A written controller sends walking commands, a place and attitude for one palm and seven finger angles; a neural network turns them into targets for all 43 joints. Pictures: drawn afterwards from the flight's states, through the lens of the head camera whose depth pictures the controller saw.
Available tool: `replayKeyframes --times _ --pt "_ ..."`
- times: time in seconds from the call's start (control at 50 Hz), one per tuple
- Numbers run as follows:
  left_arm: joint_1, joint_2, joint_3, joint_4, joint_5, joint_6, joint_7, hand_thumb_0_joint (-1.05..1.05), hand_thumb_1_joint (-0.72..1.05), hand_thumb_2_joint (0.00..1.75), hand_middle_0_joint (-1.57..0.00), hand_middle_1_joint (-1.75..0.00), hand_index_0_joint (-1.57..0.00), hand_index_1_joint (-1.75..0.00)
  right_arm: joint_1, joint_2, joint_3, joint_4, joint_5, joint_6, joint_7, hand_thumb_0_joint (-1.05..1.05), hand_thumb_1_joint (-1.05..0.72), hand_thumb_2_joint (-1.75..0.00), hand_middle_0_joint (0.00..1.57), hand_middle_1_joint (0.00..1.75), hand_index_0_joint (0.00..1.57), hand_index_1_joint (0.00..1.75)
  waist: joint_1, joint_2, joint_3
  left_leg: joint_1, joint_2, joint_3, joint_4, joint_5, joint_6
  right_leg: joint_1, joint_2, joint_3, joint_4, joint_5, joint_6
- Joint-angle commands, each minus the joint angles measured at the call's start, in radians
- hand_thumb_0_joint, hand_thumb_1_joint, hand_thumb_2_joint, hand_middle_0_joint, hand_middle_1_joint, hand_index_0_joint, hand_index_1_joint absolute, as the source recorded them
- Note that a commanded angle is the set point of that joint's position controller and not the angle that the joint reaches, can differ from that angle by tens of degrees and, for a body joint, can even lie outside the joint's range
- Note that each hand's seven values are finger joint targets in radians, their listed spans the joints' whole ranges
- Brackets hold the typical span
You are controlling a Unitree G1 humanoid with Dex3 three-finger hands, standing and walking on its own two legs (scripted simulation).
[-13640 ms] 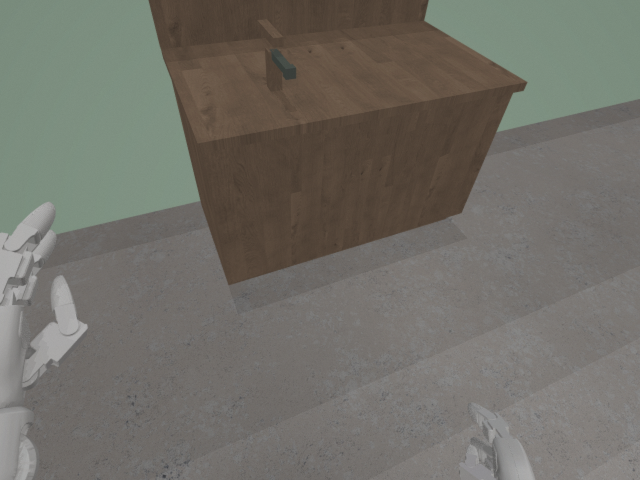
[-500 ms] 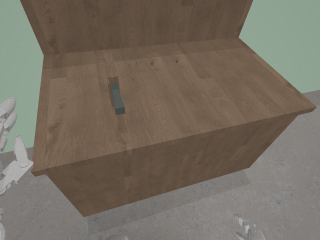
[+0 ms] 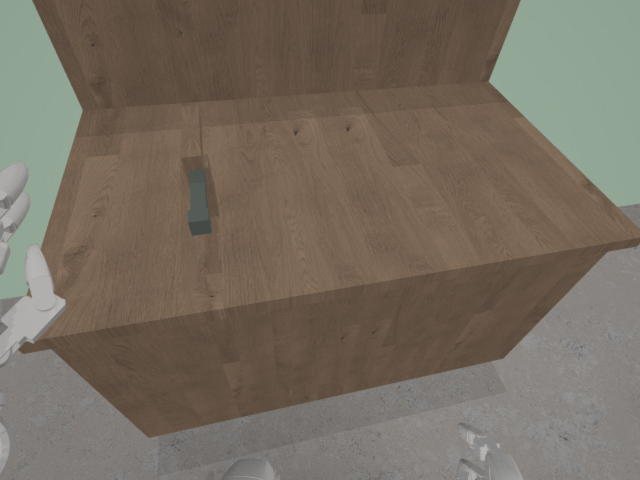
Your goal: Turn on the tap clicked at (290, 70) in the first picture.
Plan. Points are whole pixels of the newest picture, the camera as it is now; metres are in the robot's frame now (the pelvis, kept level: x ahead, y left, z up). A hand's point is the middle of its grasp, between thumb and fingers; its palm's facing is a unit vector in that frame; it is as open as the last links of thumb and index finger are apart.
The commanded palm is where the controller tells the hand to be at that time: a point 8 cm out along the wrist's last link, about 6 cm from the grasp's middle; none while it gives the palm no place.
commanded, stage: shuffle to correct the standing spot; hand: left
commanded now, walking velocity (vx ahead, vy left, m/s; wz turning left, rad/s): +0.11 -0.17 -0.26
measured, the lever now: (199, 221) +0.42 +0.22 +0.06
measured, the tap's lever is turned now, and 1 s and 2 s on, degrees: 0 0 0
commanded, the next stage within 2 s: come to a stop and stand still in 1.46 s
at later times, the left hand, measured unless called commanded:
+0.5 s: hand (239, 291) +0.25 +0.11 +0.17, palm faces +0.36 -0.82 -0.44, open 7.4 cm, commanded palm +0.20 +0.13 +0.20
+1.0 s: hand (338, 271) +0.28 +0.02 +0.17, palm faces +0.41 -0.80 -0.44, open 7.4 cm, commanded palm +0.24 +0.05 +0.20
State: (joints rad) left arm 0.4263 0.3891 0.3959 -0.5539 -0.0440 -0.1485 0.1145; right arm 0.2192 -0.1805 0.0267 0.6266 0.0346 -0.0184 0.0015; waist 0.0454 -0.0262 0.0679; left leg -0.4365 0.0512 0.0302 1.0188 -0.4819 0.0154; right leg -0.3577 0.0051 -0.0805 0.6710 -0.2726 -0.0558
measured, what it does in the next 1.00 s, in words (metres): steps to the right: left foot, then right foot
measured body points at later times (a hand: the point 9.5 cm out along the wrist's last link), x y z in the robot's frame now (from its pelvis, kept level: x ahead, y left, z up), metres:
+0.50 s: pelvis +0.03 -0.14 +0.02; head +0.04 -0.14 +0.47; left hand +0.22 +0.15 +0.20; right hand +0.17 -0.38 -0.08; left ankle +0.04 -0.01 -0.64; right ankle +0.09 -0.18 -0.72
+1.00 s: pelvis +0.08 -0.23 +0.02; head +0.09 -0.25 +0.47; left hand +0.25 +0.06 +0.20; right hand +0.24 -0.45 -0.09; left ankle +0.08 -0.07 -0.63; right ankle +0.10 -0.26 -0.72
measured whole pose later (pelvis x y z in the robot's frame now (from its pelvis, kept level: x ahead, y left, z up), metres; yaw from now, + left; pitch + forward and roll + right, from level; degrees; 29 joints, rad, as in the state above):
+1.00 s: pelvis +0.08 -0.23 +0.02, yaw -1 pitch -1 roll +3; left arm 0.48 0.31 0.34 -0.37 -0.04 -0.18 0.11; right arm 0.22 -0.22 0.00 0.62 0.02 -0.06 0.00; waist 0.04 0.01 0.04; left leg -0.52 0.02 0.01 1.13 -0.28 0.00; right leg -0.23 0.04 -0.07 0.46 -0.21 -0.12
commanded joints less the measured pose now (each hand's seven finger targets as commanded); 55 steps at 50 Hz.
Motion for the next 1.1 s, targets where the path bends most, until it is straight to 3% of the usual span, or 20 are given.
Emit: replayKeyframes --times 0.0,0.02,0.04,0.06,0.1,0.2,0.24,0.28,0.36,0.42,0.56,0.6,0.64,0.7,0.78,0.82,0.86,0.9,0.96,1.08 --pt "-0.162 0.153 0.048 -0.171 -0.021 -0.040 0.022 0.00 0.90 0.90 -0.20 -0.30 -0.20 -0.30 -0.078 -0.115 -0.050 -0.179 -0.019 -0.070 -0.035 0.00 -0.90 -0.90 0.20 0.30 0.20 0.30 -0.072 0.266 -0.114 0.384 0.031 -0.071 -0.627 0.104 0.012 -0.211 -0.045 0.069 0.105 -0.146 -0.028" --pt "-0.189 0.140 0.029 -0.225 -0.012 -0.058 0.023 0.00 0.90 0.90 -0.20 -0.30 -0.20 -0.30 -0.089 -0.139 -0.068 -0.196 -0.028 -0.076 -0.034 0.00 -0.90 -0.90 0.20 0.30 0.20 0.30 -0.063 0.465 -0.090 0.483 0.241 -0.386 -0.732 0.177 0.053 -0.378 0.018 0.022 0.329 -0.229 0.026" --pt "-0.165 0.150 0.025 -0.240 -0.003 -0.069 0.022 0.00 0.90 0.90 -0.20 -0.30 -0.20 -0.30 -0.100 -0.124 -0.064 -0.207 -0.025 -0.085 -0.031 0.00 -0.90 -0.90 0.20 0.30 0.20 0.30 -0.064 0.386 -0.054 0.442 0.366 -0.573 -0.764 0.309 0.100 -0.411 0.033 0.095 0.507 -0.190 0.036" --pt "-0.186 0.180 0.053 -0.290 0.000 -0.079 0.018 0.00 0.90 0.90 -0.20 -0.30 -0.20 -0.30 -0.130 -0.139 -0.071 -0.210 -0.015 -0.091 -0.026 0.00 -0.90 -0.90 0.20 0.30 0.20 0.30 -0.029 0.219 -0.106 0.413 0.368 -0.490 -0.750 0.392 0.167 -0.383 0.023 0.134 0.580 -0.117 0.045" --pt "-0.185 0.199 0.066 -0.329 0.007 -0.066 0.006 0.00 0.90 0.90 -0.20 -0.30 -0.20 -0.30 -0.116 -0.135 -0.077 -0.220 -0.027 -0.084 0.002 0.00 -0.90 -0.90 0.20 0.30 0.20 0.30 -0.043 0.245 -0.072 0.288 0.349 -0.406 -0.716 0.377 0.182 -0.350 -0.031 0.145 0.579 -0.092 0.060" --pt "-0.013 0.204 0.139 -0.248 0.004 -0.082 0.024 0.00 0.90 0.90 -0.20 -0.30 -0.20 -0.30 -0.061 -0.128 -0.084 -0.233 -0.006 -0.085 0.020 0.00 -0.90 -0.90 0.20 0.30 0.20 0.30 -0.007 0.340 -0.178 0.171 0.207 -0.038 -0.477 0.486 0.061 0.124 -0.010 -0.010 -0.072 0.013 0.044" --pt "0.052 0.195 0.147 -0.127 -0.001 -0.061 0.021 0.00 0.90 0.90 -0.20 -0.30 -0.20 -0.30 -0.040 -0.111 -0.075 -0.233 0.009 -0.076 0.014 0.00 -0.90 -0.90 0.20 0.30 0.20 0.30 -0.018 0.108 -0.217 0.081 0.118 0.030 -0.192 0.354 0.019 0.320 0.016 -0.033 -0.252 0.135 0.033" --pt "-0.015 0.258 0.192 -0.073 -0.018 -0.056 0.023 0.00 0.90 0.90 -0.20 -0.30 -0.20 -0.30 -0.068 -0.098 -0.081 -0.237 0.016 -0.087 0.000 0.00 -0.90 -0.90 0.20 0.30 0.20 0.30 -0.036 -0.336 -0.220 -0.219 -0.038 0.024 0.280 -0.068 -0.023 0.399 -0.291 0.427 -0.348 0.349 -0.142" --pt "0.055 0.191 0.150 -0.058 -0.029 -0.040 0.005 0.00 0.90 0.90 -0.20 -0.30 -0.20 -0.30 -0.083 -0.099 -0.065 -0.194 0.006 -0.067 -0.007 0.00 -0.90 -0.90 0.20 0.30 0.20 0.30 -0.040 -0.063 -0.127 -0.190 0.038 -0.054 0.368 0.057 -0.029 0.143 -0.295 0.416 -0.399 0.082 -0.168" --pt "-0.003 0.166 0.099 -0.094 -0.026 -0.050 0.017 0.00 0.90 0.90 -0.20 -0.30 -0.20 -0.30 -0.081 -0.107 -0.049 -0.186 -0.016 -0.057 -0.018 0.00 -0.90 -0.90 0.20 0.30 0.20 0.30 -0.045 -0.044 -0.153 -0.062 0.022 0.010 0.098 0.090 -0.025 0.077 -0.235 0.266 -0.455 -0.080 -0.121" --pt "-0.109 0.175 0.046 -0.191 0.002 -0.058 0.063 0.00 0.90 0.90 -0.20 -0.30 -0.20 -0.30 -0.076 -0.118 -0.049 -0.191 -0.030 -0.123 -0.057 0.00 -0.90 -0.90 0.20 0.30 0.20 0.30 -0.026 0.033 -0.169 0.303 -0.058 0.089 -0.564 0.124 0.034 0.065 -0.192 0.280 -0.479 -0.290 -0.058" --pt "-0.133 0.179 0.053 -0.218 0.000 -0.074 0.064 0.00 0.90 0.90 -0.20 -0.30 -0.20 -0.30 -0.076 -0.151 -0.066 -0.203 -0.027 -0.127 -0.058 0.00 -0.90 -0.90 0.20 0.30 0.20 0.30 -0.027 0.177 -0.164 0.373 0.034 -0.056 -0.710 0.092 0.078 0.046 -0.131 0.259 -0.331 -0.235 0.003" --pt "-0.130 0.169 0.050 -0.199 0.012 -0.078 0.064 0.00 0.90 0.90 -0.20 -0.30 -0.20 -0.30 -0.066 -0.160 -0.067 -0.199 -0.006 -0.114 -0.047 0.00 -0.90 -0.90 0.20 0.30 0.20 0.30 -0.038 0.369 -0.101 0.482 0.250 -0.379 -0.770 0.180 0.184 -0.188 -0.010 0.102 0.032 -0.072 0.073" --pt "-0.045 0.214 0.119 -0.102 0.015 -0.054 0.049 0.00 0.90 0.90 -0.20 -0.30 -0.20 -0.30 -0.117 -0.112 -0.056 -0.178 -0.016 -0.097 -0.039 0.00 -0.90 -0.90 0.20 0.30 0.20 0.30 -0.039 0.284 -0.040 0.201 0.250 -0.297 -0.757 0.117 0.202 -0.130 -0.036 0.135 0.248 -0.147 0.039" --pt "0.075 0.171 0.126 -0.025 -0.001 -0.052 0.030 0.00 0.90 0.90 -0.20 -0.30 -0.20 -0.30 -0.069 -0.141 -0.078 -0.192 0.005 -0.088 -0.026 0.00 -0.90 -0.90 0.20 0.30 0.20 0.30 -0.007 -0.045 -0.137 0.023 0.075 -0.017 -0.315 0.294 0.065 0.333 -0.031 0.057 -0.317 0.110 0.024" --pt "0.000 0.188 0.126 -0.012 -0.015 -0.053 0.022 0.00 0.90 0.90 -0.20 -0.30 -0.20 -0.30 -0.069 -0.133 -0.088 -0.204 0.006 -0.094 -0.023 0.00 -0.90 -0.90 0.20 0.30 0.20 0.30 -0.045 -0.366 -0.172 -0.219 -0.075 0.007 0.151 0.021 -0.004 0.413 -0.328 0.558 -0.421 0.235 -0.126" --pt "-0.046 0.136 0.064 0.001 -0.011 -0.067 0.005 0.00 0.90 0.90 -0.20 -0.30 -0.20 -0.30 -0.058 -0.164 -0.098 -0.180 0.008 -0.098 -0.010 0.00 -0.90 -0.90 0.20 0.30 0.20 0.30 -0.047 -0.113 -0.106 -0.196 -0.016 -0.113 0.239 0.121 -0.007 0.234 -0.345 0.582 -0.466 0.105 -0.054" --pt "-0.069 0.139 0.047 -0.045 -0.007 -0.094 0.005 0.00 0.90 0.90 -0.20 -0.30 -0.20 -0.30 -0.081 -0.132 -0.068 -0.154 -0.006 -0.094 -0.003 0.00 -0.90 -0.90 0.20 0.30 0.20 0.30 -0.052 0.060 -0.058 -0.208 0.015 -0.098 0.219 0.197 -0.017 0.186 -0.327 0.463 -0.423 0.208 -0.101" --pt "-0.153 0.169 0.049 -0.088 0.005 -0.125 0.024 0.00 0.90 0.90 -0.20 -0.30 -0.20 -0.30 -0.079 -0.125 -0.058 -0.145 -0.020 -0.106 -0.011 0.00 -0.90 -0.90 0.20 0.30 0.20 0.30 -0.049 0.043 -0.105 -0.116 0.007 -0.040 0.042 0.255 -0.016 0.171 -0.270 0.287 -0.404 0.317 -0.075" --pt "-0.026 0.214 0.130 -0.125 -0.003 -0.120 0.041 0.00 0.90 0.90 -0.20 -0.30 -0.20 -0.30 -0.091 -0.122 -0.074 -0.197 -0.018 -0.144 -0.018 0.00 -0.90 -0.90 0.20 0.30 0.20 0.30 -0.006 -0.076 -0.190 0.008 -0.048 0.057 -0.322 0.253 0.001 0.325 -0.269 0.279 -0.366 0.476 0.018"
